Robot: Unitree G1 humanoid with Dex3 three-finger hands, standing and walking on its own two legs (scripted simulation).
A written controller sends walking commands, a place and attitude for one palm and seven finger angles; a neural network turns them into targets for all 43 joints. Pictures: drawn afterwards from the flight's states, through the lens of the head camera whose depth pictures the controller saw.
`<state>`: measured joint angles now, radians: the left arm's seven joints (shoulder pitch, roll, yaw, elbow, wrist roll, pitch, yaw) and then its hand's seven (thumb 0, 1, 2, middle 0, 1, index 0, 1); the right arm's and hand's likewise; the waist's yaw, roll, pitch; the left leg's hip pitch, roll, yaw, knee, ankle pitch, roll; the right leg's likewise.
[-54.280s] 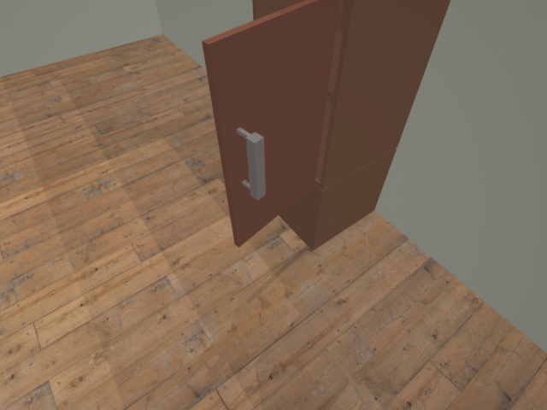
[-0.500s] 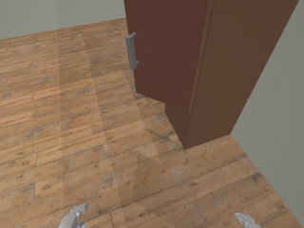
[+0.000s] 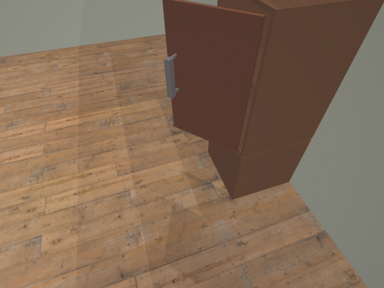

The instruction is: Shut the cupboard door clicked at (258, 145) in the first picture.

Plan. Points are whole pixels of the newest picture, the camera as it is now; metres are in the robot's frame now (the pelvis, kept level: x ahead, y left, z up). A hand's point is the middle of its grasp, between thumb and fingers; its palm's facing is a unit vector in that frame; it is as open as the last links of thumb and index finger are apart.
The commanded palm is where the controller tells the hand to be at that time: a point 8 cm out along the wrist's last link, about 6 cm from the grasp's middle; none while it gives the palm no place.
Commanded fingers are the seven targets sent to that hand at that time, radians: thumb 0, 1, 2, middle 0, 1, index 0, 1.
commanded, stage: let the arm hang, fingers relaxed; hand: left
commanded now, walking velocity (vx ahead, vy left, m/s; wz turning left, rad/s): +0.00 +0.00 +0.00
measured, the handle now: (173, 76) +0.90 +0.13 -0.03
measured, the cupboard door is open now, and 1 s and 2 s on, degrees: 41 41 41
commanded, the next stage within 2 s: look to check the result in 0.36 s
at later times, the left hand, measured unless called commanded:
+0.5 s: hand out of the picture -0.01 +0.16 -0.18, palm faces +0.03 -0.98 -0.18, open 7.4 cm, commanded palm none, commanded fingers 0.00 0.90 0.90 -0.20 -0.30 -0.20 -0.30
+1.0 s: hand out of the picture +0.03 +0.18 -0.17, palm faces +0.02 -0.97 -0.23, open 7.4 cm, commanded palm none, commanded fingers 0.00 0.90 0.90 -0.20 -0.30 -0.20 -0.30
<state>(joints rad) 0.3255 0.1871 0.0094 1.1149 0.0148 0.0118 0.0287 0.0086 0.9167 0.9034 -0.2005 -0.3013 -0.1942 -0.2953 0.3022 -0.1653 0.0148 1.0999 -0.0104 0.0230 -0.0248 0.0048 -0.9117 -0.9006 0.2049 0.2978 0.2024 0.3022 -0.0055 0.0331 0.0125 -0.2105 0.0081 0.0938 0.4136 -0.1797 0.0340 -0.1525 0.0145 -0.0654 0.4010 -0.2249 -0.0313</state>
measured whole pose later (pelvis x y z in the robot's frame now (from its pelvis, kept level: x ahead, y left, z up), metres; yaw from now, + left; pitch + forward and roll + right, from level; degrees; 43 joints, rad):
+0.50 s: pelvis +0.01 +0.00 +0.00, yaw +0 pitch -1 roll +0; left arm 0.31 0.14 0.01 1.14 0.02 0.00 0.03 0.01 0.91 0.90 -0.20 -0.30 -0.20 -0.30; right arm 0.30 -0.14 0.01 1.13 -0.01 0.01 -0.04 0.00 -0.91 -0.90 0.20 0.30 0.20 0.30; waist -0.01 0.00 0.02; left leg -0.18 0.01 0.10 0.38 -0.18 0.03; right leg -0.13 0.01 -0.06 0.38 -0.23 -0.03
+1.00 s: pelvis +0.02 -0.01 +0.00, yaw +0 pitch -2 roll +0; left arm 0.25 0.19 0.01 1.13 0.02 -0.01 0.03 0.01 0.91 0.90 -0.20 -0.30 -0.20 -0.30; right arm 0.24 -0.20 0.01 1.13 -0.01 0.01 -0.03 0.00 -0.91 -0.90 0.20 0.30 0.20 0.30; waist -0.01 0.01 0.03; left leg -0.15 0.01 0.09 0.37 -0.19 0.01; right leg -0.10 0.03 -0.07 0.36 -0.24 -0.05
